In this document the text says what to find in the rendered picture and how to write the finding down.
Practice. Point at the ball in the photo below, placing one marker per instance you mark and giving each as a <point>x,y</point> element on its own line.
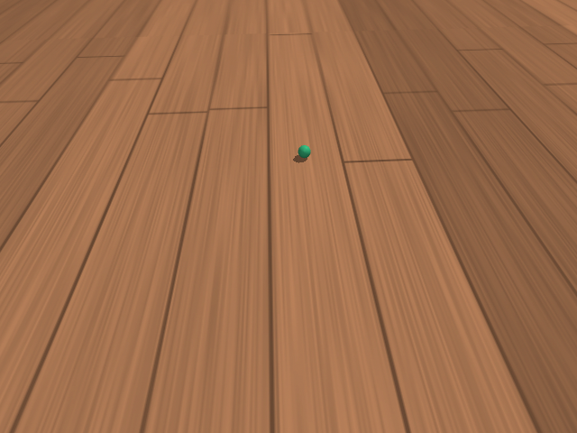
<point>304,151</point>

